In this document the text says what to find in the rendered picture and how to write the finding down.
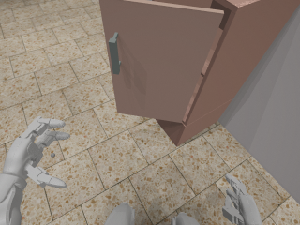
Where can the cupboard door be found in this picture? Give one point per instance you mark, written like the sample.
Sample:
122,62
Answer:
162,48

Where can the handle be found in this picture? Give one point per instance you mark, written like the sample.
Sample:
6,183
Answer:
114,54

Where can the right robot hand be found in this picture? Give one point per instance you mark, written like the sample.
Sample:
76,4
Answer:
245,210

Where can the left robot hand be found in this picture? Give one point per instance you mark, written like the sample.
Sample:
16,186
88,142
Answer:
18,160

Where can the left robot thigh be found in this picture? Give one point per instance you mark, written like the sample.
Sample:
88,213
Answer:
121,215

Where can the robot thigh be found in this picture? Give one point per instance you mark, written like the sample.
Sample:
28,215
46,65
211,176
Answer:
184,220
121,215

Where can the left robot forearm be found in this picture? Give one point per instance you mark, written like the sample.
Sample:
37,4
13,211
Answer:
11,196

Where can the right robot thigh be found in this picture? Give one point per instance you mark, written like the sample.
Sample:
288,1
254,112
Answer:
184,220

